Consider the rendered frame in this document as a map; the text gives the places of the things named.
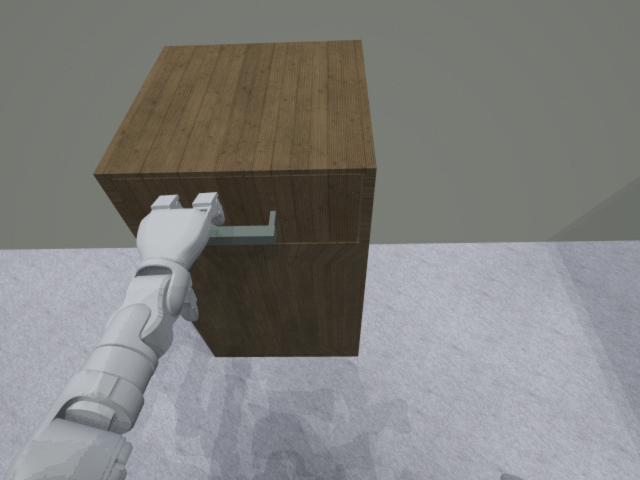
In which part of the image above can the left robot upper arm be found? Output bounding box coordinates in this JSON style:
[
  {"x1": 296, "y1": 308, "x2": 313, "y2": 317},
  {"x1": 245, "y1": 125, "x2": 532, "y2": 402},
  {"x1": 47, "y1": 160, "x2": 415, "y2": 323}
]
[{"x1": 15, "y1": 418, "x2": 133, "y2": 480}]

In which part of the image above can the left robot hand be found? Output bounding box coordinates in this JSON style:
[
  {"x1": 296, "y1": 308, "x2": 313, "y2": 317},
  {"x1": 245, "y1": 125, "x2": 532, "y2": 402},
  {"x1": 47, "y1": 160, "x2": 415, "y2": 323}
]
[{"x1": 136, "y1": 192, "x2": 225, "y2": 321}]

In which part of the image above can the cabinet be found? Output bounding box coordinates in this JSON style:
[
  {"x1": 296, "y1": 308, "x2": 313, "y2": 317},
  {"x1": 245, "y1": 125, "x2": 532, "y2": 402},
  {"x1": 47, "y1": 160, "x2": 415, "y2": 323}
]
[{"x1": 93, "y1": 40, "x2": 377, "y2": 357}]

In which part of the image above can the handle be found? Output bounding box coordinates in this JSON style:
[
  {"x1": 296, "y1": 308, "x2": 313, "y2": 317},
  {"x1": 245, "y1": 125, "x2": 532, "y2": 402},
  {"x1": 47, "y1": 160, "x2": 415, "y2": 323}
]
[{"x1": 207, "y1": 211, "x2": 277, "y2": 246}]

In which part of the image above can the drawer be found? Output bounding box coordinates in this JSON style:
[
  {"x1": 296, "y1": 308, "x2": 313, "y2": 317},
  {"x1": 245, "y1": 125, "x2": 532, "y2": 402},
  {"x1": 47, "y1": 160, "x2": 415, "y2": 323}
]
[{"x1": 111, "y1": 173, "x2": 361, "y2": 243}]

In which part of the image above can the left robot forearm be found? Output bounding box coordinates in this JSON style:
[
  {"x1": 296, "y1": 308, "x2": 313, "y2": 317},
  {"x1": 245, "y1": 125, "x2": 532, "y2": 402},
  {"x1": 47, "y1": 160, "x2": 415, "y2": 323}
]
[{"x1": 3, "y1": 259, "x2": 190, "y2": 480}]

